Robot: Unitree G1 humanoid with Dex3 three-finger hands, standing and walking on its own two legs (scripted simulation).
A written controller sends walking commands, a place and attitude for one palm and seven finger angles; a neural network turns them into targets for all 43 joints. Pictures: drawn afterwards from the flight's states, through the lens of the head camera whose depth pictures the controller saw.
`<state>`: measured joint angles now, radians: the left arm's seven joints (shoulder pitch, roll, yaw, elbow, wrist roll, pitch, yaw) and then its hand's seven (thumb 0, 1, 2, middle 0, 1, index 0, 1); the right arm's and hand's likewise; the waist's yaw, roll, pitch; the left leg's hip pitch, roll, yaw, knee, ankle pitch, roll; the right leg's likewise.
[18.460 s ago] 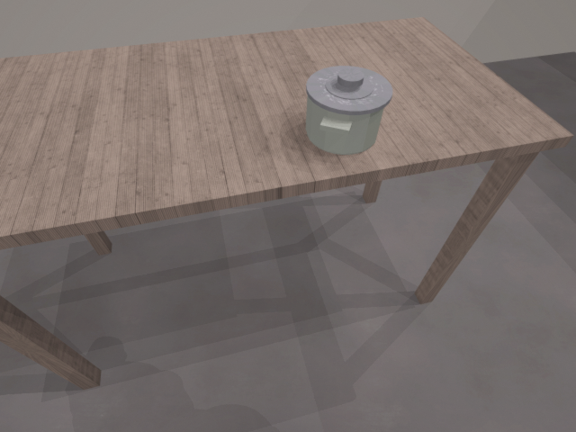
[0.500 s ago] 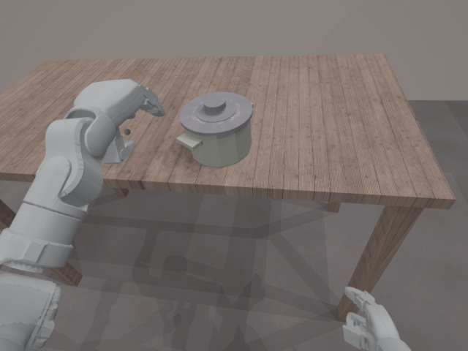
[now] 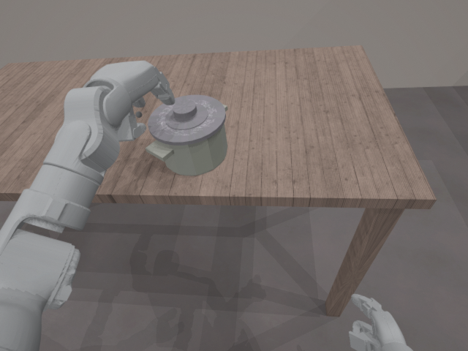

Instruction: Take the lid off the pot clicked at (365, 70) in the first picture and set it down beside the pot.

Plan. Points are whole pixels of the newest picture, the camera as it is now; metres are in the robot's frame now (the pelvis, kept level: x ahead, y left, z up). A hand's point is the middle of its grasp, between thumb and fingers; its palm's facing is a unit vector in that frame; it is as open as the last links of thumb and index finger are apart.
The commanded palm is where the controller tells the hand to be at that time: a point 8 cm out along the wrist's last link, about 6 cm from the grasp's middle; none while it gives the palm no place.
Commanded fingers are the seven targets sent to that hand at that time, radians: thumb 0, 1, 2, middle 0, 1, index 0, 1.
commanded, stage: move the open hand above the knob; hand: left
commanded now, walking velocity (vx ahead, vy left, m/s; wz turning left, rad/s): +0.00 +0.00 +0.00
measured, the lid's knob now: (184, 109) +0.52 +0.13 +0.16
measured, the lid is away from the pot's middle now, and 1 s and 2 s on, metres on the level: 0.00 0.00 0.00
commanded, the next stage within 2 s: lower the open fingers around the knob in 1.40 s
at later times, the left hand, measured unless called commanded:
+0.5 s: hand (172, 96) +0.47 +0.13 +0.22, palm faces -0.24 -0.02 -0.97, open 9.9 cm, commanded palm +0.47 +0.13 +0.29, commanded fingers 0.00 -0.38 1.71 -0.88 -0.08 -0.88 -0.08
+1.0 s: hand (174, 82) +0.51 +0.13 +0.23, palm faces -0.25 -0.06 -0.97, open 9.9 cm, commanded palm +0.48 +0.13 +0.29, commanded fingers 0.00 -0.38 1.71 -0.88 -0.08 -0.88 -0.08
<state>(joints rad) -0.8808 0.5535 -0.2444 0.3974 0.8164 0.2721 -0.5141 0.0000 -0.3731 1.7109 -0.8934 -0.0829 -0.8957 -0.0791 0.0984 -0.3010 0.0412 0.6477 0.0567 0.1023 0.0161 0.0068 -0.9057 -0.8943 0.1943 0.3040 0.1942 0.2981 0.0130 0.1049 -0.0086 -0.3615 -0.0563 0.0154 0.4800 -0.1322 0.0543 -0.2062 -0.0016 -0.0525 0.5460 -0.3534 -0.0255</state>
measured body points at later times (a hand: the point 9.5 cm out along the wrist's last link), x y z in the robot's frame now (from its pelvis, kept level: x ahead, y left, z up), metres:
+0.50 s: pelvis +0.02 +0.00 +0.00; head +0.04 -0.04 +0.45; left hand +0.48 +0.13 +0.27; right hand +0.17 -0.24 -0.13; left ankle +0.07 +0.09 -0.73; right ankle -0.04 -0.10 -0.73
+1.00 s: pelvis +0.03 +0.00 +0.00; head +0.05 -0.03 +0.45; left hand +0.51 +0.13 +0.28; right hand +0.11 -0.26 -0.13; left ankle +0.07 +0.09 -0.73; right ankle -0.04 -0.10 -0.73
